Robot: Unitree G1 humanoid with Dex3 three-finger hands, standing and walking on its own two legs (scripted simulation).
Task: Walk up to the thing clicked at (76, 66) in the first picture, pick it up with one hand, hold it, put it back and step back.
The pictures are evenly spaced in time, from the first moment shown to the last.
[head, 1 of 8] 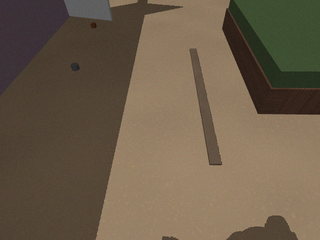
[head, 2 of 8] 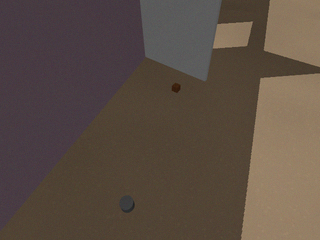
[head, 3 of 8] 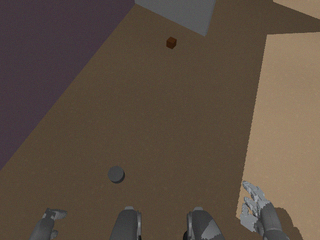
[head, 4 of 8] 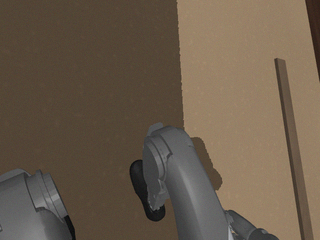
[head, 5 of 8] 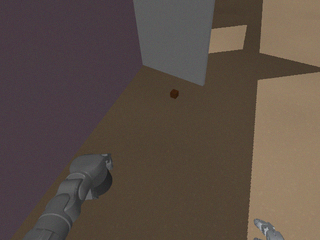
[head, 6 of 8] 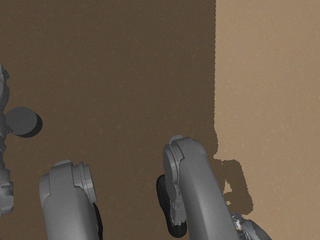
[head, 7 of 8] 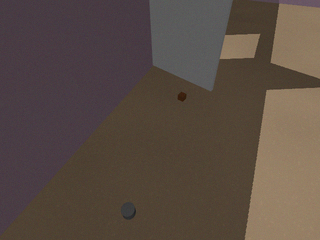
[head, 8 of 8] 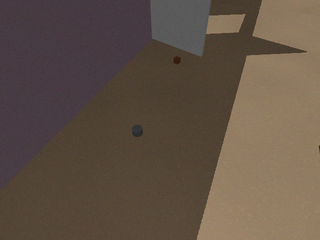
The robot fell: no
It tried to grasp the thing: yes
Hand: left
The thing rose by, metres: 0.69
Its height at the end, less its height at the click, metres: +0.00
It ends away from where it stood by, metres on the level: 0.01
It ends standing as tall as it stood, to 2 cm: yes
